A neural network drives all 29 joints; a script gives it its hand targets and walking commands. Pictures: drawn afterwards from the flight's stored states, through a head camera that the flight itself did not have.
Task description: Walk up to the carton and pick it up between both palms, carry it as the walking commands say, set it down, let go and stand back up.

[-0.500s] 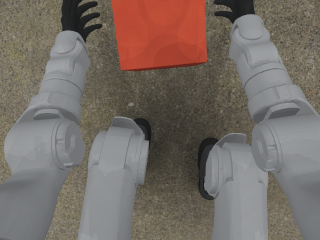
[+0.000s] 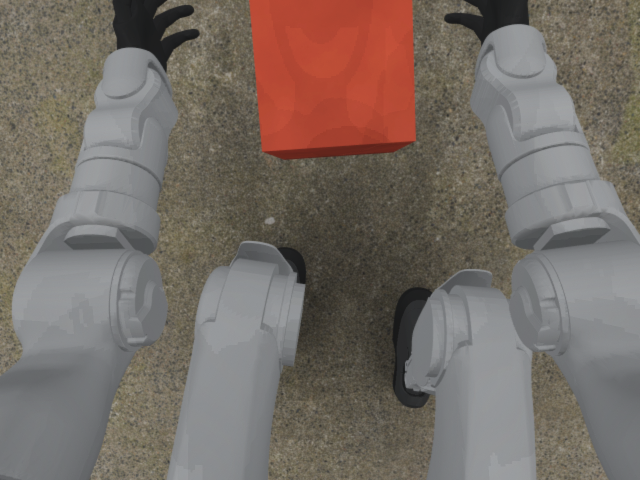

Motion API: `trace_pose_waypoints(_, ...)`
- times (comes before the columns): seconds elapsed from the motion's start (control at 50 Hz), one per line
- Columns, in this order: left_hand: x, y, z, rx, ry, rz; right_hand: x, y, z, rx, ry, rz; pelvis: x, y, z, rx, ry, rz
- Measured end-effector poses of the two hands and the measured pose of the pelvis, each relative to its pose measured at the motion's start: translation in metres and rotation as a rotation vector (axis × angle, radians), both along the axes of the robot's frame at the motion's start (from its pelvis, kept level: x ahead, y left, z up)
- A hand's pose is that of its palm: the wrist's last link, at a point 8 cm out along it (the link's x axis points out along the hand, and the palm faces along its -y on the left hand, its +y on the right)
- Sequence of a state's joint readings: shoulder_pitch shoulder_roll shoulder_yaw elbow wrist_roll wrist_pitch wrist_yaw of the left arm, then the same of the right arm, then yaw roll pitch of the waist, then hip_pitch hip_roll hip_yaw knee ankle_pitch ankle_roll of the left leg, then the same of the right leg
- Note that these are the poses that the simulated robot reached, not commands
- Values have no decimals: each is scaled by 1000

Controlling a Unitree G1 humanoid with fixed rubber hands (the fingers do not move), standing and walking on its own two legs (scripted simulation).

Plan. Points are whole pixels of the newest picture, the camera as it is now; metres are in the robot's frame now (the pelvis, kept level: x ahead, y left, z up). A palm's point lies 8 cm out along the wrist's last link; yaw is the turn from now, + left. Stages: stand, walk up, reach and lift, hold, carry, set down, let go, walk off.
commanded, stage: set down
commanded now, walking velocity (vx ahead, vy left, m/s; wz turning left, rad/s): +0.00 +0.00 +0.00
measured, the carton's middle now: (334, 80) +0.53 +0.07 -0.30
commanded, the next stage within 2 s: let go in 1.12 s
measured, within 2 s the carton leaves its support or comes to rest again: neither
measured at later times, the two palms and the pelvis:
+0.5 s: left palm out of the picture +0.50 +0.27 +0.01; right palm out of the picture +0.56 -0.09 +0.01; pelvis +0.02 +0.00 +0.12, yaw +0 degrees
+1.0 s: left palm out of the picture +0.49 +0.27 +0.16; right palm out of the picture +0.56 -0.09 +0.16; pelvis +0.05 +0.01 +0.26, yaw +0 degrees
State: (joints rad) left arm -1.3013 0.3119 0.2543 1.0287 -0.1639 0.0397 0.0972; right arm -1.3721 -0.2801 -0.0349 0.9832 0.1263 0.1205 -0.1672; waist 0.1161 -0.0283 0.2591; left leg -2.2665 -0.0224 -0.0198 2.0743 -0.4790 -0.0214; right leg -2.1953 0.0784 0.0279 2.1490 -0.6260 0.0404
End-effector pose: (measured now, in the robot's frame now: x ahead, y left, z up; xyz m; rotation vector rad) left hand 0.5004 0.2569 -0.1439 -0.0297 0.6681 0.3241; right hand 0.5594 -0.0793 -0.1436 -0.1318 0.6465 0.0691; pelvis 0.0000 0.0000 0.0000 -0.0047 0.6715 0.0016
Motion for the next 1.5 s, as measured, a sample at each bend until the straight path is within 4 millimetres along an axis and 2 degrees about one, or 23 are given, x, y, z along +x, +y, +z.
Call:
trace_pose_waypoints(0.18, -1, 5, 59, 1, -22, -3, 6, 1, 62, -8, -9, -13, 5, 2, 39, -11, 62, 12)
trace_pose_waypoints(0.48, -2, 9, 145, 4, -40, -7, 4, -7, 143, -6, -18, -26, 19, 4, 111, -13, 125, 11)
trace_pose_waypoints(0.98, -6, 14, 300, -6, -53, -17, 3, -9, 298, -4, -24, -6, 47, 6, 253, -15, 92, 14)
trace_pose_waypoints(1.06, -6, 14, 317, -2, -45, -23, 3, -10, 315, -9, -17, -2, 51, 8, 269, -15, 84, 14)
trace_pose_waypoints(1.16, -4, 10, 320, 8, -24, -43, 4, -11, 322, -23, -9, -2, 56, 9, 280, -18, 86, 16)
trace_pose_waypoints(1.24, -11, 7, 314, 21, 8, -79, -7, -15, 318, -57, 4, -16, 60, 9, 286, -22, 83, 15)
trace_pose_waypoints(1.34, -32, 10, 316, 54, 56, -141, -37, -25, 318, -101, 28, -57, 68, 11, 297, -23, 55, 16)
trace_pose_waypoints(1.4, -49, 14, 329, 76, 80, -183, -59, -31, 328, -112, 39, -71, 75, 13, 306, -20, 17, 20)
trace_pose_waypoints(1.5, -82, 20, 362, 95, 113, -233, -92, -44, 355, -105, 55, -84, 88, 16, 326, -11, -72, 29)
